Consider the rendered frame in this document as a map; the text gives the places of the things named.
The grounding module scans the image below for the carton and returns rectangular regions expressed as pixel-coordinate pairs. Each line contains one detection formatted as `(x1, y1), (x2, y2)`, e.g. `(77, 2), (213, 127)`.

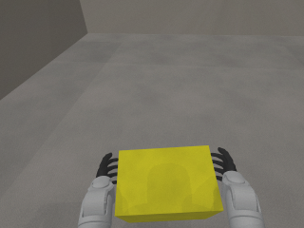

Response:
(114, 145), (223, 223)

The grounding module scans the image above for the robot right forearm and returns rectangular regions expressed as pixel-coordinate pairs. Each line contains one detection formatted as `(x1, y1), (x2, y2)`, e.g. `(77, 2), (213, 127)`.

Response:
(221, 170), (266, 228)

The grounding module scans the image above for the left robot hand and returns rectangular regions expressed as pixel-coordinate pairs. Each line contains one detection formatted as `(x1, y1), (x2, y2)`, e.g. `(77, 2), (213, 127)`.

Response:
(96, 152), (119, 184)

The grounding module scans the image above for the robot left forearm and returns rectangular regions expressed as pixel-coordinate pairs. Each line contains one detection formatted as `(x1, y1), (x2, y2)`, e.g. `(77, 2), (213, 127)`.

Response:
(77, 176), (115, 228)

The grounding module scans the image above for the right robot hand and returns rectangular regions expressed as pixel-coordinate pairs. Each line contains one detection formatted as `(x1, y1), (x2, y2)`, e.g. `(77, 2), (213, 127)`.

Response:
(210, 147), (237, 181)

